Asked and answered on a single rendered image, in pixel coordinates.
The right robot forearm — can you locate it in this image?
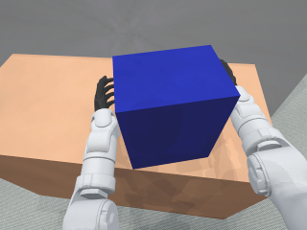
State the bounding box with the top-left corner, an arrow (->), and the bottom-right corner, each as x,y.
229,85 -> 307,165

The robot left hand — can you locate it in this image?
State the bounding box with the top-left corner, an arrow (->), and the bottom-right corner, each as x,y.
94,76 -> 115,112

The pedestal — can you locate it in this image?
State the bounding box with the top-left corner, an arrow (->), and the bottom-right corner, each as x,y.
0,54 -> 272,219

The carton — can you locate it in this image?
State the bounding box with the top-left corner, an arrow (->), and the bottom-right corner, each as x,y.
112,45 -> 241,170

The left robot forearm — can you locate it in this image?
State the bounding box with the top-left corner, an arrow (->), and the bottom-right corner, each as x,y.
61,108 -> 120,230

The robot left upper arm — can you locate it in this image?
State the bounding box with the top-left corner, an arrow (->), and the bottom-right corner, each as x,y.
62,198 -> 120,230

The robot right upper arm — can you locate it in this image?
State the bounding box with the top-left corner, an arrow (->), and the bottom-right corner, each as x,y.
247,146 -> 307,230

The robot right hand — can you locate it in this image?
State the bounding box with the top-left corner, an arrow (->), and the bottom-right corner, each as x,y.
219,58 -> 237,86

